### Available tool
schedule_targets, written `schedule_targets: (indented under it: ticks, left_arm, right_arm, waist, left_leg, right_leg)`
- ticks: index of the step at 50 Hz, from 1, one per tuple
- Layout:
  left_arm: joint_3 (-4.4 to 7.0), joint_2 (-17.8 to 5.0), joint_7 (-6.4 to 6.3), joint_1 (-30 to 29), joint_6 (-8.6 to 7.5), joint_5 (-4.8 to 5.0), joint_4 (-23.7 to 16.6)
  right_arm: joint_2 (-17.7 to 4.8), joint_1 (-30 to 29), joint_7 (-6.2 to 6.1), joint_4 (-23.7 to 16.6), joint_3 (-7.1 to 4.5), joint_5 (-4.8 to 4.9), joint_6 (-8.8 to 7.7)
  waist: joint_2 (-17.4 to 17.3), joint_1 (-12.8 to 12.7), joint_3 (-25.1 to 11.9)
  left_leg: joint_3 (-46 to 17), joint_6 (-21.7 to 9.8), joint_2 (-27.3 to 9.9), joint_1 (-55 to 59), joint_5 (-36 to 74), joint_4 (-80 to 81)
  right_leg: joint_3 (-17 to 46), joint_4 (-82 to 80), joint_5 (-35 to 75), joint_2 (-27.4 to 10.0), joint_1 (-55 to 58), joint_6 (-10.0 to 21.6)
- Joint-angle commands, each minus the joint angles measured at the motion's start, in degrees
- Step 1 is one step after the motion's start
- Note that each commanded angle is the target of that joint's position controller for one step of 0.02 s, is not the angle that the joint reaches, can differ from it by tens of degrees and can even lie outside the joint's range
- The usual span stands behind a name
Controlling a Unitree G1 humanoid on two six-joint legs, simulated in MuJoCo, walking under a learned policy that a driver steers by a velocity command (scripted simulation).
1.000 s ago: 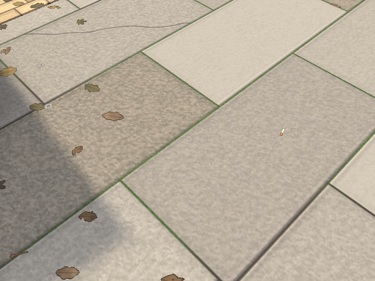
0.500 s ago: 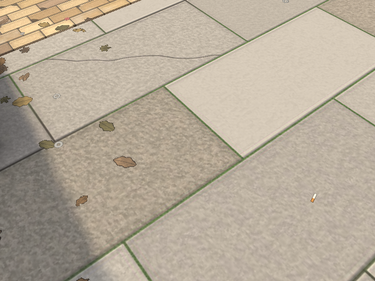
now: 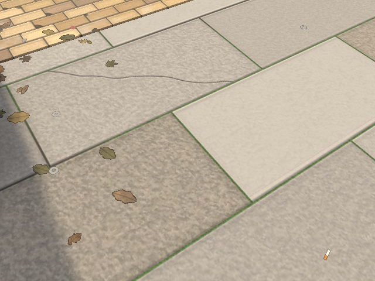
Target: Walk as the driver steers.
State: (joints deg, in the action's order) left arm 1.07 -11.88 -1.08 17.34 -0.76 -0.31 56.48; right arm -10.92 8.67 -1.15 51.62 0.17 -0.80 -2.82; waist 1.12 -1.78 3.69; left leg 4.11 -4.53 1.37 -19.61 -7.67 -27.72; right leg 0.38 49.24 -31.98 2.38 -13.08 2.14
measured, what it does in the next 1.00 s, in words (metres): steps on the spot, turning right: right foot, then left foot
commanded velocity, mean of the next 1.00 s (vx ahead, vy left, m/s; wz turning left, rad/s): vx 0.12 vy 0.00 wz -0.34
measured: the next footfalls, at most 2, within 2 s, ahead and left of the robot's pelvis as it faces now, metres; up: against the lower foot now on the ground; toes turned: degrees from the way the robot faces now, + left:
right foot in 0.34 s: +0.00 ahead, -0.11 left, +0.00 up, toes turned -13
left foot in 0.86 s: +0.07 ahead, +0.06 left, +0.00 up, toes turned -22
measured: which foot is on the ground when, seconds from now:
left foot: down 0.00-0.34, up 0.36-0.84, down 0.86-1.00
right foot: up 0.00-0.32, down 0.34-0.86, up 0.88-1.00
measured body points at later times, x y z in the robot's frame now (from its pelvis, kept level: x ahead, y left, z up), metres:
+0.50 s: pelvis -0.02 -0.03 +0.01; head -0.01 -0.06 +0.46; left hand +0.10 +0.22 -0.11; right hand +0.02 -0.32 -0.13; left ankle +0.04 +0.10 -0.67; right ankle -0.04 -0.10 -0.73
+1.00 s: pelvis +0.05 -0.02 +0.01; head +0.06 +0.01 +0.46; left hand +0.23 +0.19 -0.13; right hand -0.03 -0.27 -0.11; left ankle +0.03 +0.08 -0.73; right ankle +0.01 -0.13 -0.68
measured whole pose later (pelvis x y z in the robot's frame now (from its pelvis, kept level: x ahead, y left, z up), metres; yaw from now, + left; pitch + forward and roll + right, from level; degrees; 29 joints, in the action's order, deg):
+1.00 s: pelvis +0.05 -0.02 +0.01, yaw -22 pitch +0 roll -1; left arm 3.5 -15.0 1.7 14.6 -1.3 -2.1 50.0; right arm -12.7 20.6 -0.3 53.1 -2.4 -1.0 -3.1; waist 2.6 0.5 -0.7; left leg 0.6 -3.5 2.4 -3.8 -14.0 -17.2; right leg 2.3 51.7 -16.9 2.2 -25.1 3.6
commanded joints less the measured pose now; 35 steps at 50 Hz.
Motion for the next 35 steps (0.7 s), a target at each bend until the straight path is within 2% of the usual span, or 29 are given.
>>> schedule_targets:
  ticks: [1,4,7,9,12,14,15,16,17,18,19,20,21,22,23,24,27,31,33,35]
  left_arm:
    - [1.55,-5.04,-0.05,3.84,1.67,-1.08,-1.15]
    - [2.04,-4.65,-0.05,4.47,2.64,-0.92,-0.84]
    - [2.24,-4.22,0.00,1.09,3.65,-1.00,-2.73]
    - [2.31,-4.27,0.25,-0.44,4.16,-1.06,-4.03]
    - [2.42,-4.47,0.74,-0.90,4.31,-0.91,-5.49]
    - [2.58,-4.76,1.18,0.09,4.23,-0.75,-6.14]
    - [2.65,-4.75,1.44,1.71,4.14,-0.74,-6.08]
    - [2.79,-4.95,1.66,3.72,3.95,-0.88,-5.76]
    - [3.16,-6.30,1.78,4.35,3.53,-1.17,-5.89]
    - [4.08,-11.55,1.30,2.81,3.10,-1.65,-7.98]
    - [5.42,-16.86,0.51,3.35,3.12,-1.70,-8.40]
    - [5.07,-14.32,-0.24,2.02,2.98,-1.75,-8.09]
    - [4.71,-12.72,-0.43,-1.73,2.85,-1.05,-8.94]
    - [4.71,-12.40,-0.20,-4.79,2.87,-1.02,-10.19]
    - [4.65,-11.80,-0.09,-5.61,2.60,-0.51,-11.11]
    - [4.42,-10.60,0.20,-5.11,2.35,-0.26,-11.40]
    - [4.74,-10.70,0.29,-1.08,1.78,0.09,-10.88]
    - [4.52,-10.30,-0.27,1.41,1.70,-0.47,-10.61]
    - [4.53,-10.57,-0.18,2.97,1.81,-0.77,-10.07]
    - [4.48,-10.95,0.10,2.66,1.92,-1.22,-9.77]
  right_arm:
    - [-8.14,2.01,-1.53,-1.65,-1.84,0.24,0.62]
    - [-8.82,2.46,-1.83,-1.85,-2.56,0.09,1.17]
    - [-9.19,2.38,-2.12,-1.92,-3.15,-0.39,2.01]
    - [-9.66,2.06,-2.19,-2.09,-3.53,-0.59,2.57]
    - [-10.68,1.56,-2.09,-2.34,-4.13,-0.72,3.19]
    - [-11.69,0.89,-2.03,-2.53,-4.61,-0.61,3.63]
    - [-12.25,-0.03,-2.01,-2.76,-4.88,-0.36,3.92]
    - [-12.35,-0.71,-1.95,-2.94,-5.08,-0.15,4.27]
    - [-11.32,1.18,-1.62,-2.33,-5.24,-0.46,4.76]
    - [-7.02,4.22,-1.04,-3.12,-4.52,-0.67,5.42]
    - [-7.48,-2.93,-1.83,-6.55,-4.32,-0.50,5.83]
    - [-8.16,-4.32,-1.69,-6.80,-4.39,-0.20,5.89]
    - [-8.43,-2.59,-1.20,-5.91,-4.66,0.20,5.65]
    - [-8.90,-0.68,-0.83,-4.80,-4.88,0.00,5.18]
    - [-9.61,0.87,-0.50,-3.89,-5.20,-0.85,4.97]
    - [-9.57,1.75,-0.24,-3.56,-5.32,-1.06,4.86]
    - [-8.41,0.41,-0.46,-4.75,-5.09,-0.41,4.93]
    - [-8.28,-0.25,-0.88,-5.28,-4.69,-0.01,5.21]
    - [-8.38,-0.62,-0.35,-5.61,-4.43,-0.53,4.97]
    - [-8.53,-2.22,0.46,-6.35,-4.25,-0.91,4.49]
  waist:
    - [-7.24,-0.27,-5.02]
    - [-5.90,-0.34,-7.15]
    - [-7.21,0.55,-6.19]
    - [-8.07,1.00,-6.08]
    - [-7.92,1.33,-6.90]
    - [-7.81,0.98,-7.29]
    - [-7.20,-0.01,-7.24]
    - [-5.73,-1.05,-6.37]
    - [0.05,-1.10,-4.13]
    - [15.25,0.75,-2.26]
    - [16.20,-1.69,3.10]
    - [8.23,0.31,4.08]
    - [5.62,2.47,3.34]
    - [4.72,3.64,1.55]
    - [5.08,3.59,-0.49]
    - [4.32,3.40,-3.03]
    - [3.74,1.73,-4.88]
    - [5.73,-0.21,-5.61]
    - [6.01,-1.42,-6.60]
    - [7.23,-2.12,-4.09]
  left_leg:
    - [-13.42,-8.54,-16.64,7.36,22.15,12.59]
    - [-9.13,-8.87,-15.96,6.46,17.21,12.67]
    - [-7.69,-9.09,-16.33,4.81,3.29,14.24]
    - [-7.16,-9.08,-16.93,4.17,-2.17,14.64]
    - [-6.47,-8.89,-18.55,4.04,-4.65,13.79]
    - [-5.78,-7.71,-19.38,3.44,-6.37,12.64]
    - [-4.63,-6.25,-19.15,2.09,-7.80,11.31]
    - [-2.63,-3.88,-18.27,-0.64,-9.46,8.38]
    - [0.74,-0.09,-15.91,-4.36,-13.74,1.15]
    - [7.32,5.15,-7.63,-13.77,-24.31,-15.49]
    - [0.42,6.07,-0.79,-17.67,-26.38,-22.37]
    - [-4.16,5.97,-2.88,-15.07,-20.60,-27.84]
    - [-5.11,5.66,-2.71,-14.16,-15.37,-28.92]
    - [-5.23,5.45,-2.15,-13.99,-12.33,-30.22]
    - [-5.00,5.46,-1.84,-14.22,-10.84,-32.21]
    - [-5.16,5.69,-1.64,-13.85,-10.67,-33.70]
    - [-5.93,6.77,-1.91,-16.16,-11.18,-32.94]
    - [-5.65,7.29,-2.19,-14.76,-13.51,-25.62]
    - [-4.95,6.80,-2.23,-12.05,-14.97,-21.79]
    - [-4.31,5.98,-1.85,-10.60,-16.25,-17.83]
  right_leg:
    - [1.93,6.35,2.77,-2.92,-5.64,-1.41]
    - [-0.28,8.25,4.51,-2.44,-5.67,-2.76]
    - [-1.44,5.27,5.62,-3.47,-7.66,-2.65]
    - [-2.35,2.53,6.06,-3.74,-7.49,-2.25]
    - [-3.65,-1.70,6.17,-3.69,-5.54,-1.19]
    - [-4.44,-6.10,6.70,-3.42,-2.79,0.13]
    - [-5.09,-10.63,8.96,-3.03,0.20,1.12]
    - [-4.84,-17.22,12.14,-2.50,3.88,2.33]
    - [1.27,-26.06,13.68,-4.50,5.58,3.67]
    - [22.75,-36.61,13.50,-19.01,5.85,6.84]
    - [31.78,-40.57,18.99,-24.87,-4.15,12.61]
    - [25.81,-39.14,18.92,-20.81,-5.99,12.04]
    - [20.88,-37.70,18.58,-16.80,-6.17,10.28]
    - [18.09,-36.53,21.40,-13.91,-3.67,9.04]
    - [16.41,-35.04,27.07,-12.64,-0.74,9.17]
    - [15.68,-33.75,32.31,-12.10,1.99,9.52]
    - [16.96,-31.59,38.76,-12.42,8.40,10.59]
    - [18.12,-30.96,41.50,-13.23,12.53,11.57]
    - [20.17,-33.95,23.40,-12.93,11.93,12.45]
    - [23.03,-37.14,6.89,-12.80,9.36,12.98]
Keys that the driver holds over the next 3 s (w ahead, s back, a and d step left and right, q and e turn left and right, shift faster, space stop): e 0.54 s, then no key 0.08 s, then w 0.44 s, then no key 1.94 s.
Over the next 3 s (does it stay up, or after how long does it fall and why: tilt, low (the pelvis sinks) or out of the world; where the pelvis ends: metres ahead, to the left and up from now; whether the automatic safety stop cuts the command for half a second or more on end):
stays up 0.27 -0.10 0.01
